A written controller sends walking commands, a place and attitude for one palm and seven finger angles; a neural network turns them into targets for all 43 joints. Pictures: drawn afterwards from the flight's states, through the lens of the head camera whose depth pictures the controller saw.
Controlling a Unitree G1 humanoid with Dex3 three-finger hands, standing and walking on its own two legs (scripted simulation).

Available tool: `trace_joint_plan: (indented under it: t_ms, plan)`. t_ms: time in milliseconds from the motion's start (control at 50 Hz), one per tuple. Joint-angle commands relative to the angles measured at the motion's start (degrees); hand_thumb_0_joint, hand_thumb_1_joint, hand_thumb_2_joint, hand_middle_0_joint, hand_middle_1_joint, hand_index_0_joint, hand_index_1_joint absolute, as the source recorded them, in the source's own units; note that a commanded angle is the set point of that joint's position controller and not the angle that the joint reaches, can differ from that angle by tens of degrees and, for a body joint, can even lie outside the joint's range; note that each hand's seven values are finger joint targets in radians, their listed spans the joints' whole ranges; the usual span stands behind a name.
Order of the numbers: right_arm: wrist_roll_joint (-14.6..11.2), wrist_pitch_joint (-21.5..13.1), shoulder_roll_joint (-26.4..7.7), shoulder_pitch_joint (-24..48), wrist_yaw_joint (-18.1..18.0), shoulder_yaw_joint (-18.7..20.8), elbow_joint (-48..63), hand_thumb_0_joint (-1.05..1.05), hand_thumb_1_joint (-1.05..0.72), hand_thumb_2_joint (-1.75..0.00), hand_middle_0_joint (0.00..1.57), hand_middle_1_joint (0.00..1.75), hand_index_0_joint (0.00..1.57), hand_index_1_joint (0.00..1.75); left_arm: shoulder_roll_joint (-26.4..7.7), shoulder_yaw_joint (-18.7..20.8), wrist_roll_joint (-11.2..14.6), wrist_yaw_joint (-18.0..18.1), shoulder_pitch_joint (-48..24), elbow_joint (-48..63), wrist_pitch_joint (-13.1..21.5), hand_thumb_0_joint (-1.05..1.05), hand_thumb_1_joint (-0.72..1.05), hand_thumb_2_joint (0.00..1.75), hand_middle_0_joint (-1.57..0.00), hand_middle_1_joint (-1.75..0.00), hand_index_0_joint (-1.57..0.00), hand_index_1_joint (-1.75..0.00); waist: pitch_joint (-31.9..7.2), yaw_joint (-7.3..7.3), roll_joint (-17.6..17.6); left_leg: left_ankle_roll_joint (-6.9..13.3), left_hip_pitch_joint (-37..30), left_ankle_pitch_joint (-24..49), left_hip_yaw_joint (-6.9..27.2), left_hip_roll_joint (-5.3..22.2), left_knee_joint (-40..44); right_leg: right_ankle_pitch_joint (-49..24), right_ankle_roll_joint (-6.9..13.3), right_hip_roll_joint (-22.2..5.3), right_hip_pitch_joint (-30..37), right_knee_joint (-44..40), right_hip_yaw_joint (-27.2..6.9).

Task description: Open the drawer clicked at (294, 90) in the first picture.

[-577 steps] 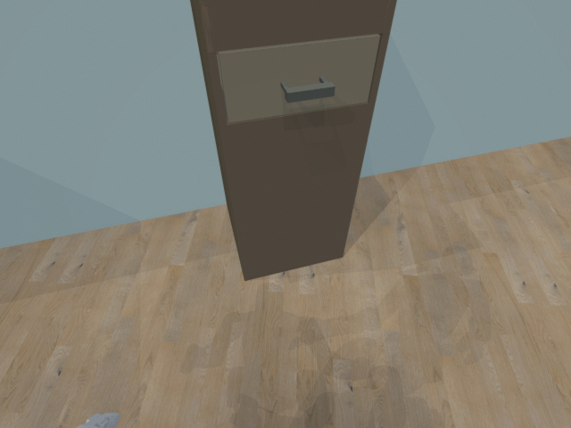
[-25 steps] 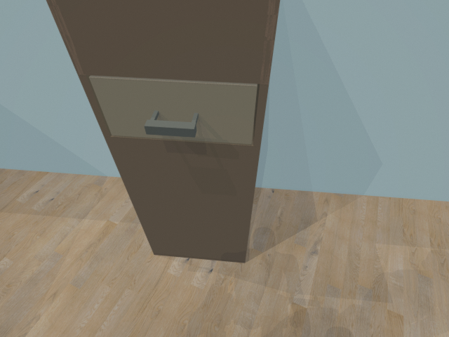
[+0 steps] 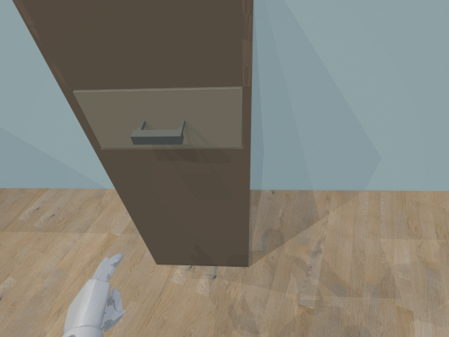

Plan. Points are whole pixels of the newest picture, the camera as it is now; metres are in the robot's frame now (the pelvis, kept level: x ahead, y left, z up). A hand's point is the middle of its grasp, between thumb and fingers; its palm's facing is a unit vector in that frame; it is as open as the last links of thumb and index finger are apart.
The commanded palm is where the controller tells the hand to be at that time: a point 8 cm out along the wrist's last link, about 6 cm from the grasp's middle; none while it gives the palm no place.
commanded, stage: raise the hand with hooked fingers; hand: left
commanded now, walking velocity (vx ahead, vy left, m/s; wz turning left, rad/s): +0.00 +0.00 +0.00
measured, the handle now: (159, 130) +0.55 +0.18 +0.08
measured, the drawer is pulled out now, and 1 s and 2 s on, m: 0.00 0.00 0.00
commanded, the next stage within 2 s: move the hooked fingers above the handle in 1.70 s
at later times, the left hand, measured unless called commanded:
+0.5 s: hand (110, 270) +0.22 +0.21 +0.05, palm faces +0.17 -0.06 -0.98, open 10.2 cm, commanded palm +0.18 +0.21 +0.08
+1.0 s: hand (81, 214) +0.28 +0.24 +0.13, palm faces +0.18 -0.08 -0.98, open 13.1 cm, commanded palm +0.24 +0.24 +0.19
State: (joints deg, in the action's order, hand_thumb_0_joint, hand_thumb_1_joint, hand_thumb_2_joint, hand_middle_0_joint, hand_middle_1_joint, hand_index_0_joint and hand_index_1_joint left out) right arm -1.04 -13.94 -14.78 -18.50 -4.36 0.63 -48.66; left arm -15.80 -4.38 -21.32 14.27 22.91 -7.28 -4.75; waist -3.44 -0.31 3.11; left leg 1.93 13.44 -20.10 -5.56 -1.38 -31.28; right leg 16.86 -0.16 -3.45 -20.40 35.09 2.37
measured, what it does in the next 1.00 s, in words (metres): stands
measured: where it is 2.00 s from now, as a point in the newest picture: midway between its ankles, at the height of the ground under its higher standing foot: outside the picture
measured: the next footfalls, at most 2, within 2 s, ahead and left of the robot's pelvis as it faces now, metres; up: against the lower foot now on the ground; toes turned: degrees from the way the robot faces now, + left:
none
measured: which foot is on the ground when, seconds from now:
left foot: down 0.00-1.00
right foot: down 0.00-1.00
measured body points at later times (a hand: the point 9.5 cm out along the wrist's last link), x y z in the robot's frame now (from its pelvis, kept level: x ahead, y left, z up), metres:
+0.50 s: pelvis +0.00 -0.05 -0.02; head +0.03 -0.08 +0.43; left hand +0.21 +0.21 +0.10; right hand +0.26 -0.22 -0.10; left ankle -0.04 +0.09 -0.73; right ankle +0.01 -0.12 -0.73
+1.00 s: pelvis +0.00 +0.00 +0.01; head +0.00 -0.03 +0.45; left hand +0.26 +0.25 +0.18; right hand +0.20 -0.23 -0.09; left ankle -0.04 +0.10 -0.73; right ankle +0.01 -0.12 -0.73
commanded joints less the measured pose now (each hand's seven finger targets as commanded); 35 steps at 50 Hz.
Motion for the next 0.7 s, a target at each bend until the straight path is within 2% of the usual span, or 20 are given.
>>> trace_joint_plan:
  t_ms: [0,20,40,60,100,140,160,220,240,260,300,340,360,380,420,460,520,600,640,680]
  plan:
    - [3.2,1.14,-6.33,14.79,3.88,3.41,19.81,0.0,-0.9,-0.9,0.2,0.3,0.2,0.3,-0.24,-1.78,-19.34,4.18,20.31,8.5,1.31,0.0,0.64,0.79,-0.22,-0.47,-0.22,-0.47,2.0,5.5,-13.67,-2.09,9.58,18.21,6.01,1.58,1.44,0.64,3.93,4.47,-2.2,-3.67,-1.11]
    - [3.52,4.4,-6.36,16.15,5.16,3.84,21.0,0.0,-0.9,-0.9,0.2,0.3,0.2,0.3,-0.04,-1.18,-23.22,4.22,25.41,6.86,1.52,0.0,0.62,0.78,-0.22,-0.48,-0.22,-0.48,2.79,6.72,-15.61,-2.28,11.8,17.83,4.64,1.31,0.73,-2.1,4.29,4.71,-1.64,-3.22,-2.22]
    - [3.28,7.55,-6.15,17.02,6.51,4.06,21.84,0.0,-0.9,-0.9,0.2,0.3,0.2,0.3,-1.05,0.73,-25.92,3.95,29.38,5.13,2.32,0.0,0.6,0.77,-0.22,-0.5,-0.22,-0.5,2.75,8.77,-17.91,-2.24,14.54,18.25,3.78,0.94,0.41,-6.61,4.45,4.4,0.7,-2.7,-4.2]
    - [2.76,9.97,-6.08,18.58,7.57,3.61,23.85,0.0,-0.9,-0.9,0.2,0.3,0.2,0.3,-2.53,1.37,-28.17,3.83,27.22,8.55,4.48,0.0,0.57,0.76,-0.22,-0.51,-0.22,-0.51,0.52,8.69,-18.81,-2.48,15.41,18.19,2.95,0.59,0.18,-10.35,4.48,4.36,2.43,-1.15,-5.16]
    - [2.67,12.68,-5.39,21.33,8.66,3.01,27.11,0.0,-0.9,-0.9,0.2,0.3,0.2,0.3,-7.0,5.38,-32.01,5.14,25.49,13.8,7.96,0.0,0.53,0.74,-0.23,-0.54,-0.23,-0.54,-2.65,9.77,-16.22,-2.12,15.4,17.11,2.14,0.04,-0.8,-12.9,4.46,4.1,4.66,0.23,-6.53]
    - [3.17,14.85,-5.27,21.72,8.98,2.68,28.02,0.0,-0.9,-0.9,0.2,0.3,0.2,0.3,-12.52,10.12,-35.26,7.57,20.58,20.42,9.94,0.0,0.48,0.72,-0.23,-0.57,-0.23,-0.57,-5.05,10.58,-9.47,-1.79,15.15,15.23,2.13,-0.84,-2.05,-12.39,4.64,4.21,5.22,1.19,-8.83]
    - [4.12,15.67,-5.01,21.75,8.99,2.74,29.01,0.0,-0.9,-0.9,0.2,0.3,0.2,0.3,-13.31,10.32,-37.1,9.07,15.7,24.52,9.94,0.0,0.46,0.71,-0.23,-0.58,-0.23,-0.58,-7.37,9.7,-4.11,-1.32,14.03,13.85,1.93,-1.39,-2.95,-11.8,4.71,4.22,4.08,1.3,-9.84]
    - [5.36,16.29,-4.24,18.91,7.64,3.32,28.27,0.0,-0.9,-0.9,0.2,0.3,0.2,0.3,-17.01,12.91,-40.21,13.47,0.32,30.94,10.77,0.0,0.39,0.68,-0.24,-0.63,-0.24,-0.63,-15.28,6.5,1.98,-0.44,7.08,14.61,3.07,-1.87,-7.71,-11.45,4.79,3.98,-1.87,1.74,-13.75]
    - [6.15,16.51,-4.17,18.44,6.93,3.19,27.98,0.0,-0.9,-0.9,0.2,0.3,0.2,0.3,-18.76,13.09,-40.37,14.4,-7.58,35.7,11.27,0.0,0.36,0.67,-0.24,-0.64,-0.24,-0.64,-16.03,4.81,0.7,-0.02,5.1,13.52,3.86,-2.21,-9.79,-9.04,4.26,3.46,-4.67,0.95,-14.87]
    - [6.1,16.29,-3.85,18.26,6.17,3.32,27.56,0.0,-0.9,-0.9,0.2,0.3,0.2,0.3,-17.81,12.13,-39.52,14.85,-10.42,35.48,12.05,0.0,0.34,0.66,-0.24,-0.66,-0.24,-0.66,-16.22,3.59,1.13,0.45,3.27,12.6,4.04,-2.33,-11.04,-7.48,4.06,3.09,-6.29,0.16,-14.59]
    - [5.74,15.1,-3.8,17.58,5.41,3.18,26.99,0.0,-0.9,-0.9,0.2,0.3,0.2,0.3,-17.02,10.54,-37.19,14.15,-11.85,34.61,14.14,0.0,0.29,0.64,-0.24,-0.69,-0.24,-0.69,-14.81,1.84,1.17,0.65,1.6,11.17,4.06,-2.36,-12.78,-5.69,3.58,2.67,-9.18,-0.87,-13.55]
    - [5.87,14.54,-3.95,17.92,5.05,2.97,25.98,0.0,-0.9,-0.9,0.2,0.3,0.2,0.3,-16.3,9.22,-35.4,12.95,-15.89,33.13,15.47,0.0,0.25,0.62,-0.25,-0.72,-0.25,-0.72,-12.1,0.0,-1.91,0.91,3.2,10.07,5.07,-2.21,-13.44,-5.6,3.07,2.83,-9.81,-1.17,-12.84]
    - [6.01,14.38,-4.03,18.34,5.04,2.93,25.63,0.0,-0.9,-0.9,0.2,0.3,0.2,0.3,-16.23,8.81,-35.27,12.23,-16.09,30.82,15.48,0.0,0.22,0.61,-0.25,-0.74,-0.25,-0.74,-10.77,-0.01,-2.91,0.85,4.59,9.43,4.95,-2.13,-13.08,-5.51,2.74,2.69,-9.21,-1.44,-12.19]
    - [6.09,14.5,-3.95,18.62,5.13,2.7,25.42,0.0,-0.9,-0.9,0.2,0.3,0.2,0.3,-16.12,8.53,-35.22,11.18,-15.93,28.69,14.8,0.0,0.2,0.6,-0.25,-0.75,-0.25,-0.75,-9.6,0.32,-4.74,0.82,6.11,9.3,4.84,-2.12,-12.35,-6.64,2.41,2.49,-7.73,-1.8,-11.81]
    - [5.58,15.82,-3.73,20.0,5.0,1.96,25.24,0.0,-0.9,-0.9,0.2,0.3,0.2,0.3,-18.28,10.17,-35.9,8.58,-13.0,23.3,10.82,0.0,0.15,0.58,-0.25,-0.78,-0.25,-0.78,-8.98,2.69,-6.1,0.58,9.82,9.89,4.48,-1.81,-9.07,-10.62,1.85,2.34,-0.98,-2.16,-9.98]
    - [4.09,17.42,-3.45,20.76,4.91,1.21,25.27,0.0,-0.9,-0.9,0.2,0.3,0.2,0.3,-18.33,10.54,-35.18,4.97,-7.81,19.27,5.3,0.0,0.11,0.56,-0.26,-0.81,-0.26,-0.81,-10.43,5.33,-6.53,0.03,11.57,11.67,3.89,-1.46,-5.43,-15.24,1.62,2.14,6.59,-2.56,-9.74]
    - [2.63,18.2,-3.75,22.18,4.43,0.0,26.34,0.0,-0.9,-0.9,0.2,0.3,0.2,0.3,-22.01,13.31,-32.39,-0.22,-3.9,21.02,1.32,0.0,0.04,0.53,-0.26,-0.86,-0.26,-0.86,-12.08,7.26,-7.52,-0.45,11.65,14.73,3.51,-1.08,-1.75,-24.92,0.6,1.47,15.84,-1.39,-9.51]
    - [2.1,18.29,-4.6,21.98,4.11,-0.24,26.96,0.0,-0.9,-0.9,0.2,0.3,0.2,0.3,-21.5,14.0,-29.42,-3.8,-3.09,29.07,1.9,0.0,-0.06,0.49,-0.27,-0.92,-0.27,-0.92,-11.3,7.24,-6.12,-0.42,10.03,16.51,3.71,-0.36,1.34,-26.94,0.35,1.16,18.85,-2.66,-7.37]
    - [2.23,17.4,-4.91,21.64,3.51,0.23,27.34,0.0,-0.9,-0.9,0.2,0.3,0.2,0.3,-21.84,15.13,-28.64,-3.13,-5.99,33.15,3.6,0.0,-0.1,0.47,-0.27,-0.94,-0.27,-0.94,-11.62,6.93,-7.19,-0.18,9.25,15.39,4.08,-0.21,1.94,-23.34,0.18,1.03,18.53,-4.09,-7.36]
    - [2.36,16.27,-4.81,20.22,3.17,0.95,26.62,0.0,-0.9,-0.9,0.2,0.3,0.2,0.3,-21.32,15.79,-29.13,-1.26,-6.81,33.85,5.74,0.0,-0.15,0.45,-0.27,-0.98,-0.27,-0.98,-10.96,7.06,-5.6,-0.07,7.56,16.03,4.18,-0.27,2.55,-20.65,0.58,1.27,16.53,-4.86,-6.63]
